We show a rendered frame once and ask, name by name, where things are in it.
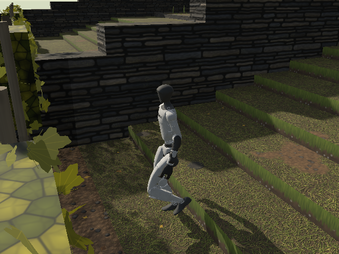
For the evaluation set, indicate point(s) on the robot right foot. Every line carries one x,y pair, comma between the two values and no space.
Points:
169,207

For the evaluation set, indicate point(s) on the robot left hand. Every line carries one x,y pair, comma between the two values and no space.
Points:
166,170

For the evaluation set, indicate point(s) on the robot left thigh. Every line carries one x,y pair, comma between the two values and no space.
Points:
154,179

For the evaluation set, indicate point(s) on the robot left forearm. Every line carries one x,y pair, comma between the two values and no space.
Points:
174,150

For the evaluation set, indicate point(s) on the left robot upper arm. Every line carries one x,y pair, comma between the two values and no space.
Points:
172,120

